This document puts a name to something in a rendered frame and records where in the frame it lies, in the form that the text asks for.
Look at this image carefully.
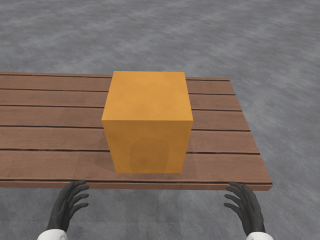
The robot right hand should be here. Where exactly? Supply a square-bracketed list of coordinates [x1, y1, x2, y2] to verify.
[223, 181, 266, 237]

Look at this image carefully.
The table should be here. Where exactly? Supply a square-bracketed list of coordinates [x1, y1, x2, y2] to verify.
[0, 72, 273, 191]

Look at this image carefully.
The robot left hand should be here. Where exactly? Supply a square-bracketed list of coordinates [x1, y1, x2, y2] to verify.
[46, 180, 89, 233]

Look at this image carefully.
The left robot forearm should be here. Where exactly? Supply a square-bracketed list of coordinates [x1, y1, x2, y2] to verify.
[37, 229, 68, 240]

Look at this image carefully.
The carton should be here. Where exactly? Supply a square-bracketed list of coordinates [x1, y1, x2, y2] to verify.
[101, 71, 193, 174]

